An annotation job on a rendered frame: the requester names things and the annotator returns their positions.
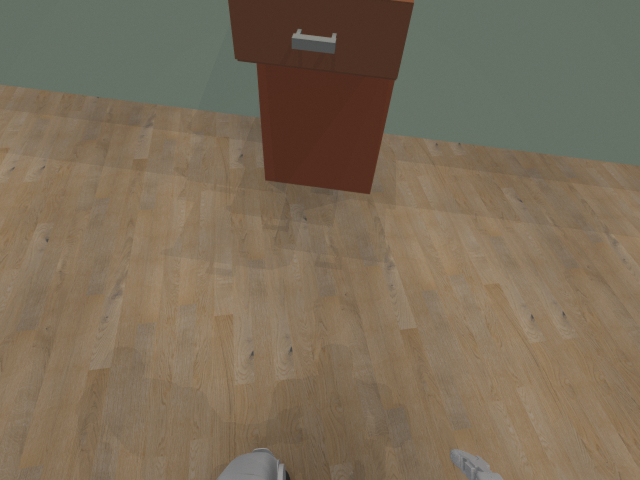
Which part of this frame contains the right robot hand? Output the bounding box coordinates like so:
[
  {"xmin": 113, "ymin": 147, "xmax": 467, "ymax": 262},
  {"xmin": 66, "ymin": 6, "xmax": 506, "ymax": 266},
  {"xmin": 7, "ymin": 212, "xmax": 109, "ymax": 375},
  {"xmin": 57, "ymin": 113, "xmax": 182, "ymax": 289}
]
[{"xmin": 450, "ymin": 449, "xmax": 503, "ymax": 480}]

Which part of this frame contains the left robot shin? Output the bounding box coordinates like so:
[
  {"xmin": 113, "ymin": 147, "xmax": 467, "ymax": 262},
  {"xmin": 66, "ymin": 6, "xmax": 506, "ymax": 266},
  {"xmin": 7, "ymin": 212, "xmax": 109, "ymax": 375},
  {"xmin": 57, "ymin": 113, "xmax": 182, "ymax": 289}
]
[{"xmin": 252, "ymin": 448, "xmax": 277, "ymax": 460}]

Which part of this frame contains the handle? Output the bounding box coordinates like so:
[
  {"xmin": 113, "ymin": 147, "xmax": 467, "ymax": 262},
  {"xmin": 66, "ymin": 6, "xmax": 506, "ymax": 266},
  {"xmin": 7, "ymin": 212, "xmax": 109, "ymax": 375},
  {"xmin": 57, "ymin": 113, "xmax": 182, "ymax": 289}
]
[{"xmin": 292, "ymin": 29, "xmax": 337, "ymax": 54}]

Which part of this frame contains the drawer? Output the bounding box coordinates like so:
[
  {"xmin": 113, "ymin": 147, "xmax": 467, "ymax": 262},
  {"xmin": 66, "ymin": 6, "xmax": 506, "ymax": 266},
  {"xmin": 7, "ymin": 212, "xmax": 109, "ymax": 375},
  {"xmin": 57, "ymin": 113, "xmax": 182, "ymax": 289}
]
[{"xmin": 228, "ymin": 0, "xmax": 414, "ymax": 80}]

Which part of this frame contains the robot left thigh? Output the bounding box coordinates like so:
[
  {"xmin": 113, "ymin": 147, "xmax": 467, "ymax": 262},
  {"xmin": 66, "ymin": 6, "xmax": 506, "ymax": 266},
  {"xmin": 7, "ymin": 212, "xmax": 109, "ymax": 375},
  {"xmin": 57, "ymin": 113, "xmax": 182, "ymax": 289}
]
[{"xmin": 217, "ymin": 452, "xmax": 286, "ymax": 480}]

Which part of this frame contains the cabinet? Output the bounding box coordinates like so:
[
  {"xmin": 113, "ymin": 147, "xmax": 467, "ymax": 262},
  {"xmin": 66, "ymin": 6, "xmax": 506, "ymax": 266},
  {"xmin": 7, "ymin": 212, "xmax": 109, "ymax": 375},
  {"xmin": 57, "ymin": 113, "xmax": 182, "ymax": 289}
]
[{"xmin": 257, "ymin": 63, "xmax": 395, "ymax": 194}]

